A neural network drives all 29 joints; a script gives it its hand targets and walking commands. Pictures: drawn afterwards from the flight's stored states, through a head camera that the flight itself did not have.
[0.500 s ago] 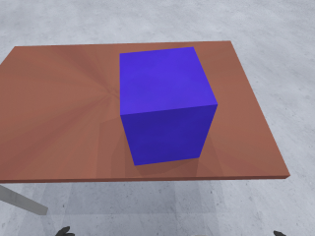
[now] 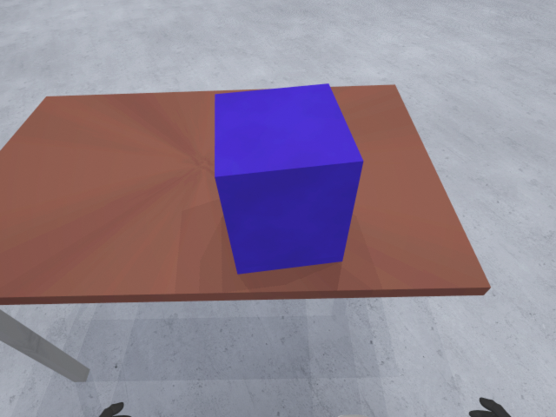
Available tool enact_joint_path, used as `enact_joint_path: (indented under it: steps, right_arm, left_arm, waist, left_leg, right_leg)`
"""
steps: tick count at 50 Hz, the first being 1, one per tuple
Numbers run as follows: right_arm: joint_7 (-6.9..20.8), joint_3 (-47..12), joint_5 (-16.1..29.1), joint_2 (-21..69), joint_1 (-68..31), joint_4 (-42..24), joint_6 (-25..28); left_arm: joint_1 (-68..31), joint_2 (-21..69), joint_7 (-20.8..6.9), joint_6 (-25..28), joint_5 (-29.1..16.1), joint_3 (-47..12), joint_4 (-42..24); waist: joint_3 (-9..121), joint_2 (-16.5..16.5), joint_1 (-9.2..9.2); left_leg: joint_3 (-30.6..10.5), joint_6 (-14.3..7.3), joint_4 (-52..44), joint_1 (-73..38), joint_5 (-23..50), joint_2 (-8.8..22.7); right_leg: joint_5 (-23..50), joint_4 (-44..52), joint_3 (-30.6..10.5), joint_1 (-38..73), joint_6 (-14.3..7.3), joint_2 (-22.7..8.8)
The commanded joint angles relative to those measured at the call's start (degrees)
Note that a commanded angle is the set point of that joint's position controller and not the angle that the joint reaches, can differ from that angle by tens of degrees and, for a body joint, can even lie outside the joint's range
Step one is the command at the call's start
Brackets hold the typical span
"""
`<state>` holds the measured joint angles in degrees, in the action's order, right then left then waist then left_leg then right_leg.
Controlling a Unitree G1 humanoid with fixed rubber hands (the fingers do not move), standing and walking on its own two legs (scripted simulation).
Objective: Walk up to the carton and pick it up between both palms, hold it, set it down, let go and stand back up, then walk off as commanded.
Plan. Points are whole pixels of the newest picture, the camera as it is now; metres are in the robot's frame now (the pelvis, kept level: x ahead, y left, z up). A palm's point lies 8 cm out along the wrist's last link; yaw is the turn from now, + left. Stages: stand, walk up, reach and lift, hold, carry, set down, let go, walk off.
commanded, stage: walk up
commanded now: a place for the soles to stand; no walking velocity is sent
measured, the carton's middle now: (281, 181) +0.49 +0.02 +0.05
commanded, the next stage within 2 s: reach and lift in 1.28 s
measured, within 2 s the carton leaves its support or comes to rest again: neither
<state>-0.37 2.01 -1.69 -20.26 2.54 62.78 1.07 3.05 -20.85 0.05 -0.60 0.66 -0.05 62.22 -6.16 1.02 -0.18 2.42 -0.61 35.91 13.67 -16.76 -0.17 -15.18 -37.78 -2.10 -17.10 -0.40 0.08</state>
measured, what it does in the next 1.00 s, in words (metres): stands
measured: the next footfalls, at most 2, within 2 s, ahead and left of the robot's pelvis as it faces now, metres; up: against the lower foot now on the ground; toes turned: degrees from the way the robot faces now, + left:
none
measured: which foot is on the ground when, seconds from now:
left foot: down 0.00-1.00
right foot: down 0.00-1.00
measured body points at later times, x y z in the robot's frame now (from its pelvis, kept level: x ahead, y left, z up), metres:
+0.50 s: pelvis -0.01 +0.00 +0.01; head -0.01 +0.00 +0.46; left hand +0.09 +0.30 -0.12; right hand +0.05 -0.31 -0.13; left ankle +0.04 +0.12 -0.72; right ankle +0.06 -0.11 -0.72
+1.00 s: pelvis +0.00 +0.00 +0.01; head +0.03 +0.00 +0.46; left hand +0.11 +0.30 -0.12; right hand +0.10 -0.31 -0.12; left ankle +0.04 +0.12 -0.72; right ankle +0.06 -0.11 -0.72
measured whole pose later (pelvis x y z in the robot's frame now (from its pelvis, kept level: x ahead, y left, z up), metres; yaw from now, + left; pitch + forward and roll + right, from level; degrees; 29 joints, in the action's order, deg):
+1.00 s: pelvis +0.00 +0.00 +0.01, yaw +0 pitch -3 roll +1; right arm 0.3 2.0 -1.7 -20.3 3.4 63.4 0.7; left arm 2.9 -20.8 -0.6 -0.7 0.7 0.0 62.6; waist -6.2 1.0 -0.2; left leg 2.4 -0.3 29.6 13.5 -13.3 -0.2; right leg -11.9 -31.7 -2.1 -17.1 -0.4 0.1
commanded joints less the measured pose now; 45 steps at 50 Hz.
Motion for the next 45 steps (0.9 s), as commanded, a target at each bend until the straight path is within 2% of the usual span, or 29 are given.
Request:
enact_joint_path:
  steps: [1,6,19,32,41,45]
  right_arm:
    - [0.1,2.5,0.9,-12.9,-2.0,-2.4,0.4]
    - [0.2,2.5,0.8,-12.8,-0.9,-2.0,0.5]
    - [0.2,2.2,1.0,-13.0,1.0,-2.1,0.9]
    - [0.3,1.9,1.4,-12.5,1.1,-2.1,0.8]
    - [0.1,1.7,1.6,-12.3,-0.1,-2.6,1.2]
    - [0.1,1.7,1.6,-12.3,-0.7,-2.7,1.1]
  left_arm:
    - [-5.0,-12.3,-0.7,0.5,0.9,3.6,-3.6]
    - [-4.6,-12.3,-0.9,0.5,0.9,3.7,-3.3]
    - [-3.9,-11.8,-1.0,0.6,0.7,3.4,-3.0]
    - [-5.0,-12.0,-0.9,1.0,0.6,3.2,-3.2]
    - [-4.2,-11.4,-0.7,1.2,0.2,3.0,-3.3]
    - [-3.9,-11.4,-0.7,1.2,0.1,2.9,-3.1]
  waist:
    - [2.5,2.2,0.19]
    - [2.3,2.1,0.38]
    - [3.4,1.1,0.79]
    - [5.4,2.4,0.21]
    - [9.5,1.6,0.45]
    - [10.6,1.6,0.45]
  left_leg:
    - [-8.9,-1.8,-15.2,0.6,-9.0,5.9]
    - [-9.1,-1.6,-16.0,1.2,-10.1,5.7]
    - [-10.3,-1.8,-17.7,2.2,-8.8,7.1]
    - [-8.0,-1.3,-15.4,-2.0,-3.3,6.4]
    - [-7.7,-1.3,-15.1,-4.4,7.1,7.8]
    - [-7.6,-1.3,-15.0,-4.8,8.9,8.2]
  right_leg:
    - [-14.4,20.5,-11.6,-2.1,-3.1,-6.1]
    - [-15.6,21.0,-11.4,-1.7,-2.9,-5.8]
    - [-10.5,19.4,-10.4,1.2,-2.5,-5.6]
    - [-8.9,21.7,-12.0,0.0,-2.6,-6.9]
    - [4.8,18.3,-9.8,4.1,-2.5,-6.9]
    - [8.3,17.4,-9.1,5.4,-2.5,-7.0]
